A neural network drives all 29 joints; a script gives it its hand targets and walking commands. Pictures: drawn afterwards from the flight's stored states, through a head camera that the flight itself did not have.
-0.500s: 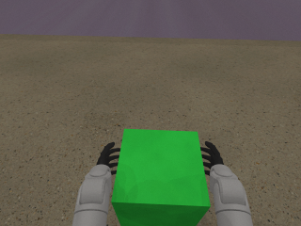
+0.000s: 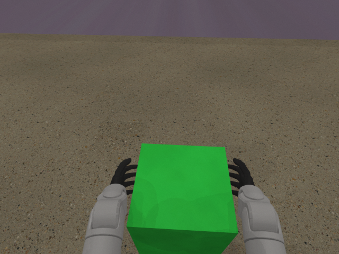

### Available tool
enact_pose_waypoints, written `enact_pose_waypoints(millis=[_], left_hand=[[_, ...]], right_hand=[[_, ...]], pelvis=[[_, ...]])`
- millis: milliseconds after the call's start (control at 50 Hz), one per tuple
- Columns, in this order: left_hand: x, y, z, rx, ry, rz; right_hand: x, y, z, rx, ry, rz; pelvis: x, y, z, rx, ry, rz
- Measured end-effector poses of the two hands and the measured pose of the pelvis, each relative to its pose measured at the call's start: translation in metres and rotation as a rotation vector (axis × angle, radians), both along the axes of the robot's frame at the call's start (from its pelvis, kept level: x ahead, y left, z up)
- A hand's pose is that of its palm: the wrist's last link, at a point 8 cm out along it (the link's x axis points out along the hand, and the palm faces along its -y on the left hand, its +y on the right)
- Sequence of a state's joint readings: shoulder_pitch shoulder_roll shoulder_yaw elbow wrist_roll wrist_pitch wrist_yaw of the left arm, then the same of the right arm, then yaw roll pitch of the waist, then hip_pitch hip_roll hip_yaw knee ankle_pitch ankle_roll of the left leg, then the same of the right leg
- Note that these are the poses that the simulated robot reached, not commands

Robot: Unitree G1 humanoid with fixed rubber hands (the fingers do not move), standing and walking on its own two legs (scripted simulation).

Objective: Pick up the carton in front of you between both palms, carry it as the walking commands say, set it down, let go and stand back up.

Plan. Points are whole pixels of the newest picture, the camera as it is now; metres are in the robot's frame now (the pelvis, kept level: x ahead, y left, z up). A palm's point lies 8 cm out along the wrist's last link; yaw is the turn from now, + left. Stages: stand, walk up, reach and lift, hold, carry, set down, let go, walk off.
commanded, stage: hold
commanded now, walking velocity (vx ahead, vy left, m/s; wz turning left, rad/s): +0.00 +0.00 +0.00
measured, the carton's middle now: (180, 204) +0.29 -0.01 -0.05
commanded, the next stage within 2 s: set down in 0.68 s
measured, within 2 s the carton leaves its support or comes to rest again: neither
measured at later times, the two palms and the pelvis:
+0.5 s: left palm (115, 197) +0.26 +0.14 +0.05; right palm (242, 182) +0.30 -0.16 +0.04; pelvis +0.00 -0.04 +0.01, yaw +8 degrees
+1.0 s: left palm (126, 188) +0.30 +0.12 +0.02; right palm (243, 175) +0.34 -0.17 +0.02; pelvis -0.01 -0.05 +0.00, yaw +9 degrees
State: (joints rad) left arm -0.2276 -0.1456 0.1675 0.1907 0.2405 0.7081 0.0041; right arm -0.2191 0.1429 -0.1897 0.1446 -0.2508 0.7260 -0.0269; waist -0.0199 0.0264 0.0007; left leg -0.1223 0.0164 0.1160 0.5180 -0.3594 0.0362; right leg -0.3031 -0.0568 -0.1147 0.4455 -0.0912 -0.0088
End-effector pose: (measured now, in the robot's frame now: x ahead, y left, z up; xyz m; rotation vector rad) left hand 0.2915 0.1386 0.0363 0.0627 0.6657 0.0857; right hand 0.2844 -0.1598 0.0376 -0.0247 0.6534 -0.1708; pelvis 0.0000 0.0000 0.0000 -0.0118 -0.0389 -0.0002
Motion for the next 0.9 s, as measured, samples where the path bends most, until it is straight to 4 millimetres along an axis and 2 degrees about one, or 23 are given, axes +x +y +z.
enact_pose_waypoints(millis=[160, 240, 560, 780, 900], left_hand=[[-0.028, 0.027, 0.001, 0.017, 0.002, 0.12], [-0.035, 0.03, 0.004, 0.014, -0.004, 0.166], [-0.025, -0.005, 0.011, 0.032, -0.004, 0.158], [-0.021, -0.011, 0.013, 0.029, -0.005, 0.174], [-0.008, -0.012, 0.005, 0.008, 0.004, 0.177]], right_hand=[[0.01, 0.028, -0.001, 0.003, 0.002, 0.13], [0.015, 0.033, 0.002, 0.004, -0.005, 0.172], [0.022, -0.002, 0.002, 0.027, -0.006, 0.16], [0.032, -0.008, 0.006, 0.043, -0.007, 0.165], [0.042, -0.009, -0.001, 0.09, 0.005, 0.119]], pelvis=[[-0.004, -0.008, 0.006, 0.012, -0.066, 0.091], [-0.005, -0.016, 0.007, 0.012, -0.079, 0.114], [-0.002, -0.05, 0.007, 0.019, -0.085, 0.139], [0.001, -0.061, 0.008, 0.021, -0.084, 0.153], [-0.003, -0.06, 0.003, 0.015, -0.078, 0.158]])
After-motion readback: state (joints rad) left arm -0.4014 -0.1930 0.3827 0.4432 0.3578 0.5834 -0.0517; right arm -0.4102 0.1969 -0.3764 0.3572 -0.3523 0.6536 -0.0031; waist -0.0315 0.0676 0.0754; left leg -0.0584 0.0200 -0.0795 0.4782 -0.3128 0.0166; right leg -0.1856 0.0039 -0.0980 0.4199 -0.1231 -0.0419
